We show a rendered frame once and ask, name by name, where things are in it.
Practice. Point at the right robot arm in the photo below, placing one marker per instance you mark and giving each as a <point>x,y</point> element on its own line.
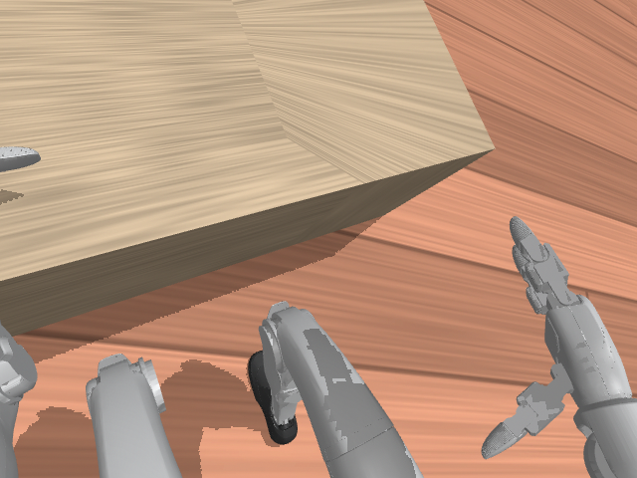
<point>610,427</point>

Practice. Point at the right robot foot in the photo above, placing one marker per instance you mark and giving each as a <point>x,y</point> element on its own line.
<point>281,434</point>

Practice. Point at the left robot hand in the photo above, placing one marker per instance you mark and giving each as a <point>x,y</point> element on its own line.
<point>14,157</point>

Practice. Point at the right robot hand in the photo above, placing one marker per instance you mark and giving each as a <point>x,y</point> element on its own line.
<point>587,363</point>

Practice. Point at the left robot arm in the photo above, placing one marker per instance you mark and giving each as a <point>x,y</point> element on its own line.
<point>18,375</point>

